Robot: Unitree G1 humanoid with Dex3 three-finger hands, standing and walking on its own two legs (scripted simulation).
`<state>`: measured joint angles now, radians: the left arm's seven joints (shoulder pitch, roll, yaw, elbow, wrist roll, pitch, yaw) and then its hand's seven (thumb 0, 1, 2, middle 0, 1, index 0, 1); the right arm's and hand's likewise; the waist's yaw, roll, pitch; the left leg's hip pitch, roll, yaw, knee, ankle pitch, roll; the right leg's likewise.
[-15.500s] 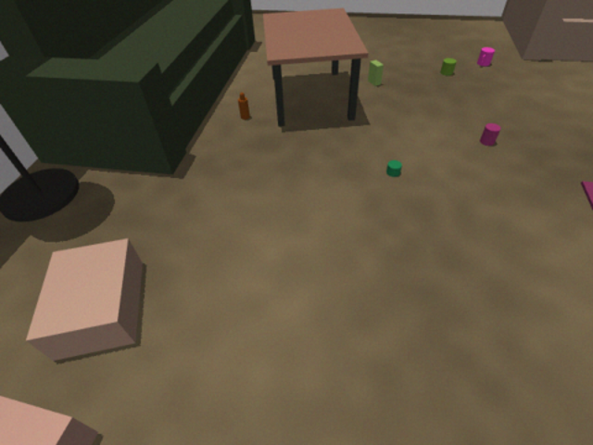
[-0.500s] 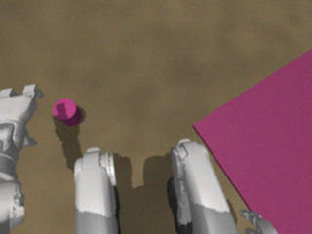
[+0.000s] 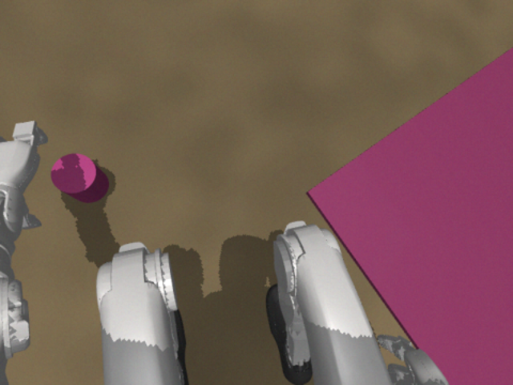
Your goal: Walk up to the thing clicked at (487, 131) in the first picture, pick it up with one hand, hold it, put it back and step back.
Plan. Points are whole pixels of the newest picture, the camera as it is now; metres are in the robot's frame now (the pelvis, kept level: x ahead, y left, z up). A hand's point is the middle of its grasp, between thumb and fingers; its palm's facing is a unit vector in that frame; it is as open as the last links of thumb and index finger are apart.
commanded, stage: rise first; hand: left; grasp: from above
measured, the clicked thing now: (82, 179) +0.47 +0.30 -0.30
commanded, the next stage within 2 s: approach in 0.36 s
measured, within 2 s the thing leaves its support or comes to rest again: neither
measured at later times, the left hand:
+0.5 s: hand (33, 185) +0.43 +0.33 -0.18, palm faces -0.43 -0.09 -0.90, open 14.2 cm
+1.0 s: hand (71, 142) +0.50 +0.27 -0.17, palm faces -0.39 -0.06 -0.92, open 14.2 cm
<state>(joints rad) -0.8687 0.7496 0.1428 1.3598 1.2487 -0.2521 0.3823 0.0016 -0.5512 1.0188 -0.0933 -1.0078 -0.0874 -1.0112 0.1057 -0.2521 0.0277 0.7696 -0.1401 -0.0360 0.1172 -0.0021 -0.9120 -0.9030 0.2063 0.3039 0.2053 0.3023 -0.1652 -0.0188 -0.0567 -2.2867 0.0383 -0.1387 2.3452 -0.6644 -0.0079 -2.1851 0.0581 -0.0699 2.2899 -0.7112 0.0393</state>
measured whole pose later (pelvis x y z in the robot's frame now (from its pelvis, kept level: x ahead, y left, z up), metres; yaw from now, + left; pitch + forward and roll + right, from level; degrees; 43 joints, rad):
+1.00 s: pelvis +0.00 +0.00 -0.01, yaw -2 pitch +34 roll -8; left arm -1.04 0.76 0.11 1.48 1.22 -0.08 0.41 0.00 -0.56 1.01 -0.08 -1.04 -0.08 -1.04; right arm 0.16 -0.27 0.11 0.72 -0.13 -0.03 0.13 0.00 -0.91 -0.90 0.21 0.30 0.20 0.30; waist -0.29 0.01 -0.03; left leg -2.33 0.05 -0.16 2.39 -0.67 -0.01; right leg -2.24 0.08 -0.09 2.32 -0.70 0.04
